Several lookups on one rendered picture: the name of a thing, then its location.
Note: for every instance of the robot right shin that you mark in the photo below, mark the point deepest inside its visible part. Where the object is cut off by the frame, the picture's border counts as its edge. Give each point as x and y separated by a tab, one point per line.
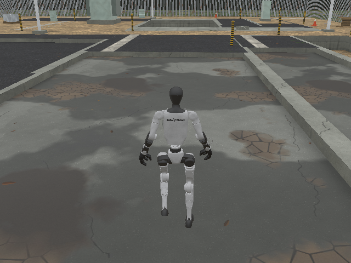
189	198

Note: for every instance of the right robot upper arm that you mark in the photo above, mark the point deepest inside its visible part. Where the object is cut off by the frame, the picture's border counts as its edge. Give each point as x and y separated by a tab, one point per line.
196	124

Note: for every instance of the right robot forearm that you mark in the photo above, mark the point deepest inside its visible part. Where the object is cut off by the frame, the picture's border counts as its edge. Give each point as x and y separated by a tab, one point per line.
205	143

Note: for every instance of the right robot hand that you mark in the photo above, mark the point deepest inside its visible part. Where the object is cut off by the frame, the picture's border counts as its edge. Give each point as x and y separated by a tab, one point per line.
203	152

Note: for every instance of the left robot hand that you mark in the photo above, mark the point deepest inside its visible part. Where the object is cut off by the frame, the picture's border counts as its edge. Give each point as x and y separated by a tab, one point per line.
141	157

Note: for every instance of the robot right foot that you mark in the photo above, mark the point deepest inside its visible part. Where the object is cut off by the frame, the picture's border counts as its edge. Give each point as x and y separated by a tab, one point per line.
189	222

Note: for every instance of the left robot forearm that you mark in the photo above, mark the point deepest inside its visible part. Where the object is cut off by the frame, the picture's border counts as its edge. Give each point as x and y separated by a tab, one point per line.
146	145

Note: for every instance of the left robot upper arm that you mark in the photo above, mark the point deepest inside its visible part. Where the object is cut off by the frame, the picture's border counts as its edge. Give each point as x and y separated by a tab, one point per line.
155	124

